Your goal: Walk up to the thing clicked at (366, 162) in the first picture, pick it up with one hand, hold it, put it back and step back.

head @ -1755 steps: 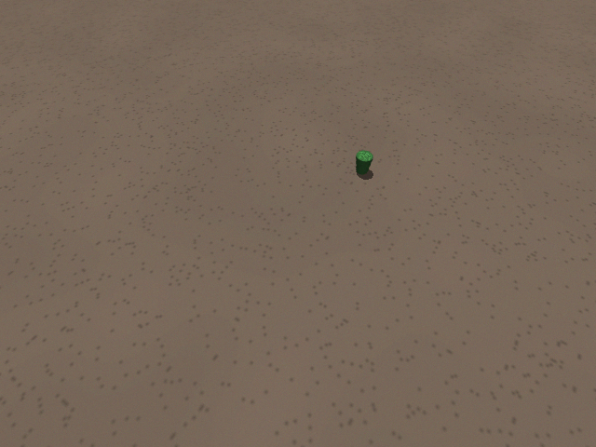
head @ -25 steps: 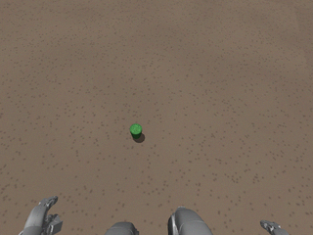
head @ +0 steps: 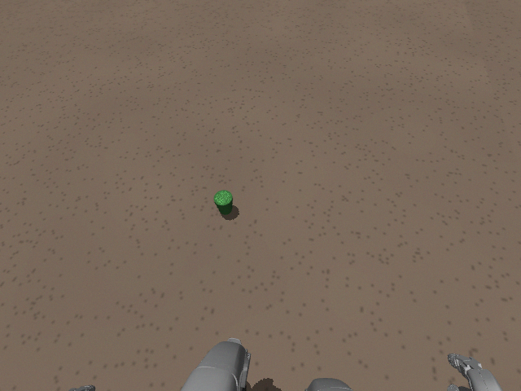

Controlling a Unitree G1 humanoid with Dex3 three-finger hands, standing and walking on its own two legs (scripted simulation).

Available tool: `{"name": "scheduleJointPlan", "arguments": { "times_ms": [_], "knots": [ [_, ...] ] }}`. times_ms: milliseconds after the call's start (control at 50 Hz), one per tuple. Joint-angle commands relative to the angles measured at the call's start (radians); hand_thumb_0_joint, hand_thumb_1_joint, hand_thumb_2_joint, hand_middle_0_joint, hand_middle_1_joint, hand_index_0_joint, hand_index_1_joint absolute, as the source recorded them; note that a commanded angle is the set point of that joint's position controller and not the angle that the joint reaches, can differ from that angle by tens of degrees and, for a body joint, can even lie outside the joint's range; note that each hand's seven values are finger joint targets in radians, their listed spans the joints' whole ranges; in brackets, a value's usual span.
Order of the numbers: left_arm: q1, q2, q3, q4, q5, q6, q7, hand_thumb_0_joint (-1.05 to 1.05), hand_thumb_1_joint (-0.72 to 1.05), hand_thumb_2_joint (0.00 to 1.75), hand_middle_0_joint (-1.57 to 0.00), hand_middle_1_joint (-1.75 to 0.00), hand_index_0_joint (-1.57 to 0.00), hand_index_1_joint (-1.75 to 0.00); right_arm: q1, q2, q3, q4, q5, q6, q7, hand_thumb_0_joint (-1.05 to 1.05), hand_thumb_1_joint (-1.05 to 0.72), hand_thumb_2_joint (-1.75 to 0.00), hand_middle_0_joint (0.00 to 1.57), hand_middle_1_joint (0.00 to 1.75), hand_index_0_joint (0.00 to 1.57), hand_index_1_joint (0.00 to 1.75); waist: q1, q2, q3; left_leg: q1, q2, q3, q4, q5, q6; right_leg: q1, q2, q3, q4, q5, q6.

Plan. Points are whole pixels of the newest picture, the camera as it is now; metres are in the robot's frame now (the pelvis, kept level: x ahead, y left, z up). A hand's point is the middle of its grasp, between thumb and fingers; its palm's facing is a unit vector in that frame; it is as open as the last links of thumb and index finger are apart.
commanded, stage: step back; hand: left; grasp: from above
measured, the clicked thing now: (224, 203) +0.87 +0.22 -0.71
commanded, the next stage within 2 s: stand in 1.74 s
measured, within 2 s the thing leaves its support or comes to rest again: neither
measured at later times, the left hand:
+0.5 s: hand out of the picture -0.07 +0.24 -0.15, palm faces +0.05 -0.93 -0.37, open 7.4 cm
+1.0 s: hand out of the picture -0.24 +0.23 -0.14, palm faces +0.11 -0.91 -0.41, open 7.4 cm
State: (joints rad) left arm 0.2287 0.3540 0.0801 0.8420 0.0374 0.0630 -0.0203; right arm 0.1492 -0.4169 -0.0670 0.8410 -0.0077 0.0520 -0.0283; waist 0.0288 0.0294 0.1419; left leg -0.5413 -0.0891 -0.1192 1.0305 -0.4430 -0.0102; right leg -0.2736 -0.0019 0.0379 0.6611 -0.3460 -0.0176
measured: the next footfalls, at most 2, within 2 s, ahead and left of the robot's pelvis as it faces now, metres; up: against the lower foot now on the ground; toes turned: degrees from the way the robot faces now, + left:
left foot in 0.22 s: -0.07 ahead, +0.11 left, +0.00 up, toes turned +4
right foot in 0.56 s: -0.19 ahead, -0.17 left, +0.00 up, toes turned +5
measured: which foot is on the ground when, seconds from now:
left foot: up 0.00-0.20, down 0.22-0.58, up 0.60-0.82, down 0.84-1.00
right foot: down 0.00-0.24, up 0.26-0.54, down 0.56-1.00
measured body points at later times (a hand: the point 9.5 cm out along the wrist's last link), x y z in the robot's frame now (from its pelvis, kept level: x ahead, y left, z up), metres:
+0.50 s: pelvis -0.17 -0.03 +0.00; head -0.12 -0.02 +0.44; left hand -0.08 +0.29 -0.12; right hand -0.03 -0.34 -0.10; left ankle -0.11 +0.10 -0.72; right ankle -0.21 -0.17 -0.68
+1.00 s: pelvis -0.26 -0.06 +0.01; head -0.26 -0.06 +0.46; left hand -0.25 +0.28 -0.11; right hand -0.19 -0.36 -0.12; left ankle -0.27 +0.07 -0.72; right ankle -0.24 -0.17 -0.70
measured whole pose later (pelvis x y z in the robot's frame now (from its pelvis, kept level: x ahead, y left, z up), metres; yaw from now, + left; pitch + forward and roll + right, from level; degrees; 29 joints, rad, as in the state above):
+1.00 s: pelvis -0.26 -0.06 +0.01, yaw +6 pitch -3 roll +1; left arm 0.23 0.41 0.08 0.98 0.02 0.01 -0.02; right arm 0.26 -0.35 -0.05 1.00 -0.04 -0.01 0.03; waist 0.01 -0.01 0.06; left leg -0.23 -0.03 -0.04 0.56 -0.29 0.02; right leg -0.34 -0.02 0.00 0.79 -0.47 -0.02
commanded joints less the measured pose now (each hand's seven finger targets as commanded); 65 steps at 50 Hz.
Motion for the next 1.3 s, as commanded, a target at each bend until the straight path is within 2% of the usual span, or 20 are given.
{"name": "scheduleJointPlan", "arguments": {
  "times_ms": [0, 120, 180, 220, 240, 300, 420, 520, 540, 560, 580, 640, 720, 800, 840, 880, 1040, 1080, 1100, 1280],
  "knots": [
    [-0.164, 0.267, 0.077, -0.155, 0.011, -0.043, 0.039, 0.00, 0.90, 0.90, -0.20, -0.30, -0.20, -0.30, 0.080, -0.172, -0.035, -0.054, 0.001, -0.040, -0.011, 0.00, -0.90, -0.90, 0.20, 0.30, 0.20, 0.30, -0.042, -0.211, -0.099, 0.100, -0.025, -0.002, 0.166, -0.019, -0.013, -0.079, -0.211, 0.151, -0.246, 0.287, -0.173],
    [-0.059, 0.262, 0.063, -0.148, 0.004, -0.028, 0.053, 0.00, 0.90, 0.90, -0.20, -0.30, -0.20, -0.30, 0.059, -0.134, -0.026, -0.065, -0.014, -0.048, -0.005, 0.00, -0.90, -0.90, 0.20, 0.30, 0.20, 0.30, 0.021, -0.239, -0.171, 0.127, 0.050, 0.101, -0.301, -0.069, -0.001, 0.197, -0.246, 0.167, -0.131, 0.530, -0.180],
    [-0.097, 0.246, 0.048, -0.164, -0.013, -0.010, 0.043, 0.00, 0.90, 0.90, -0.20, -0.30, -0.20, -0.30, 0.167, -0.151, -0.042, -0.014, -0.019, -0.056, -0.006, 0.00, -0.90, -0.90, 0.20, 0.30, 0.20, 0.30, -0.030, -0.158, -0.215, 0.329, 0.078, 0.100, -0.631, 0.257, 0.038, 0.093, -0.203, 0.124, -0.021, 0.417, -0.100],
    [-0.129, 0.217, 0.043, -0.190, -0.025, -0.012, 0.044, 0.00, 0.90, 0.90, -0.20, -0.30, -0.20, -0.30, 0.073, -0.347, -0.074, -0.053, -0.020, -0.052, 0.005, 0.00, -0.90, -0.90, 0.20, 0.30, 0.20, 0.30, -0.036, 0.203, -0.190, 0.303, 0.460, -0.376, -0.677, 0.525, 0.265, -0.157, 0.052, -0.051, 0.262, -0.193, 0.006],
    [-0.193, 0.242, 0.062, -0.184, -0.009, -0.009, 0.052, 0.00, 0.90, 0.90, -0.20, -0.30, -0.20, -0.30, 0.068, -0.350, -0.081, -0.060, -0.030, -0.060, 0.001, 0.00, -0.90, -0.90, 0.20, 0.30, 0.20, 0.30, -0.078, 0.167, -0.163, 0.206, 0.523, -0.463, -0.687, 0.592, 0.341, -0.143, 0.047, 0.086, 0.464, -0.310, 0.012],
    [-0.102, 0.221, 0.056, -0.130, -0.033, 0.000, 0.048, 0.00, 0.90, 0.90, -0.20, -0.30, -0.20, -0.30, -0.014, -0.243, -0.045, -0.065, -0.029, -0.063, -0.017, 0.00, -0.90, -0.90, 0.20, 0.30, 0.20, 0.30, 0.004, 0.041, -0.175, 0.298, 0.369, -0.149, -0.564, 0.767, 0.254, -0.209, 0.089, 0.169, 0.643, -0.195, -0.006],
    [-0.079, 0.207, 0.046, -0.109, -0.018, -0.021, 0.036, 0.00, 0.90, 0.90, -0.20, -0.30, -0.20, -0.30, 0.019, -0.219, -0.046, -0.080, -0.035, -0.046, -0.008, 0.00, -0.90, -0.90, 0.20, 0.30, 0.20, 0.30, -0.045, 0.155, -0.167, 0.393, 0.351, -0.107, -0.542, 0.642, 0.266, -0.162, 0.040, 0.040, 0.313, -0.203, 0.043],
    [0.052, 0.233, 0.057, 0.004, -0.002, -0.065, 0.034, 0.00, 0.90, 0.90, -0.20, -0.30, -0.20, -0.30, -0.015, -0.200, -0.034, -0.073, -0.017, -0.019, 0.006, 0.00, -0.90, -0.90, 0.20, 0.30, 0.20, 0.30, -0.003, 0.089, -0.251, 0.200, 0.231, 0.000, -0.352, 0.315, 0.128, 0.189, 0.005, 0.031, -0.274, 0.054, -0.022],
    [0.053, 0.308, 0.078, -0.001, 0.011, -0.074, 0.036, 0.00, 0.90, 0.90, -0.20, -0.30, -0.20, -0.30, 0.006, -0.134, -0.014, -0.086, -0.014, -0.021, 0.009, 0.00, -0.90, -0.90, 0.20, 0.30, 0.20, 0.30, -0.012, -0.132, -0.207, -0.053, 0.102, 0.036, -0.209, 0.027, 0.060, 0.255, -0.163, 0.326, -0.307, -0.020, -0.073],
    [-0.004, 0.405, 0.097, -0.035, 0.009, -0.071, 0.037, 0.00, 0.90, 0.90, -0.20, -0.30, -0.20, -0.30, -0.073, -0.142, -0.024, -0.111, -0.011, -0.021, -0.006, 0.00, -0.90, -0.90, 0.20, 0.30, 0.20, 0.30, 0.041, -0.233, -0.177, 0.003, 0.052, -0.024, -0.078, -0.155, 0.016, -0.024, -0.399, 0.519, -0.356, -0.045, -0.247],
    [-0.088, 0.416, 0.095, -0.053, 0.007, -0.075, 0.042, 0.00, 0.90, 0.90, -0.20, -0.30, -0.20, -0.30, -0.074, -0.187, -0.044, -0.092, -0.007, -0.018, -0.007, 0.00, -0.90, -0.90, 0.20, 0.30, 0.20, 0.30, 0.023, -0.221, -0.107, 0.079, 0.080, -0.101, 0.054, -0.140, 0.003, -0.191, -0.442, 0.558, -0.389, -0.099, -0.289],
    [-0.149, 0.304, 0.064, -0.045, 0.009, -0.088, 0.046, 0.00, 0.90, 0.90, -0.20, -0.30, -0.20, -0.30, -0.001, -0.173, -0.032, -0.030, -0.002, -0.029, 0.002, 0.00, -0.90, -0.90, 0.20, 0.30, 0.20, 0.30, -0.037, -0.143, -0.069, 0.069, 0.028, -0.030, 0.090, -0.010, 0.004, -0.116, -0.242, 0.238, -0.257, 0.071, -0.180],
    [-0.069, 0.312, 0.069, -0.018, 0.021, -0.094, 0.038, 0.00, 0.90, 0.90, -0.20, -0.30, -0.20, -0.30, -0.031, -0.167, -0.034, -0.017, -0.024, -0.043, 0.027, 0.00, -0.90, -0.90, 0.20, 0.30, 0.20, 0.30, 0.025, -0.192, -0.060, 0.070, 0.073, 0.037, -0.176, -0.039, -0.008, -0.015, -0.213, 0.259, -0.306, -0.319, -0.159],
    [-0.089, 0.299, 0.050, -0.011, 0.005, -0.079, 0.026, 0.00, 0.90, 0.90, -0.20, -0.30, -0.20, -0.30, 0.065, -0.146, -0.040, 0.052, -0.029, -0.072, 0.035, 0.00, -0.90, -0.90, 0.20, 0.30, 0.20, 0.30, -0.030, -0.197, -0.108, 0.363, 0.060, 0.115, -0.626, 0.027, 0.028, -0.069, -0.213, 0.200, -0.229, -0.232, -0.128],
    [-0.061, 0.180, 0.011, -0.004, -0.014, -0.077, 0.019, 0.00, 0.90, 0.90, -0.20, -0.30, -0.20, -0.30, 0.075, -0.234, -0.065, 0.067, -0.039, -0.088, 0.028, 0.00, -0.90, -0.90, 0.20, 0.30, 0.20, 0.30, -0.035, 0.126, -0.118, 0.501, 0.289, -0.360, -0.769, -0.224, 0.132, -0.317, -0.043, 0.027, 0.030, -0.191, -0.011],
    [-0.109, 0.272, 0.043, 0.016, -0.015, -0.083, 0.022, 0.00, 0.90, 0.90, -0.20, -0.30, -0.20, -0.30, 0.024, -0.279, -0.067, 0.047, -0.033, -0.094, 0.035, 0.00, -0.90, -0.90, 0.20, 0.30, 0.20, 0.30, -0.031, 0.073, -0.029, 0.234, 0.401, -0.448, -0.844, -0.408, 0.247, -0.194, -0.039, 0.010, 0.235, -0.199, -0.005],
    [0.051, 0.220, 0.050, 0.108, -0.003, -0.118, 0.024, 0.00, 0.90, 0.90, -0.20, -0.30, -0.20, -0.30, 0.010, -0.153, -0.030, 0.050, -0.020, -0.065, 0.040, 0.00, -0.90, -0.90, 0.20, 0.30, 0.20, 0.30, 0.033, 0.047, -0.119, 0.085, 0.196, -0.061, -0.531, -0.034, 0.093, 0.277, 0.013, -0.044, -0.247, 0.009, -0.023],
    [0.085, 0.369, 0.082, 0.102, 0.010, -0.126, 0.035, 0.00, 0.90, 0.90, -0.20, -0.30, -0.20, -0.30, -0.032, -0.113, -0.020, 0.019, -0.020, -0.063, 0.026, 0.00, -0.90, -0.90, 0.20, 0.30, 0.20, 0.30, 0.069, -0.194, -0.080, -0.115, 0.022, 0.010, -0.153, -0.132, 0.032, 0.217, -0.363, 0.513, -0.482, -0.375, -0.161],
    [0.003, 0.378, 0.086, 0.066, 0.005, -0.129, 0.034, 0.00, 0.90, 0.90, -0.20, -0.30, -0.20, -0.30, 0.004, -0.163, -0.037, 0.038, -0.026, -0.065, 0.018, 0.00, -0.90, -0.90, 0.20, 0.30, 0.20, 0.30, 0.031, -0.128, -0.015, -0.081, 0.091, -0.048, -0.078, -0.105, 0.026, 0.100, -0.446, 0.569, -0.484, -0.394, -0.231],
    [-0.063, 0.274, 0.038, 0.059, -0.014, -0.132, 0.033, 0.00, 0.90, 0.90, -0.20, -0.30, -0.20, -0.30, 0.034, -0.107, -0.022, 0.091, -0.022, -0.078, 0.037, 0.00, -0.90, -0.90, 0.20, 0.30, 0.20, 0.30, -0.001, -0.186, -0.097, 0.218, 0.107, 0.131, -0.386, 0.088, 0.009, 0.060, -0.241, 0.076, -0.261, 0.432, -0.136]
  ]
}}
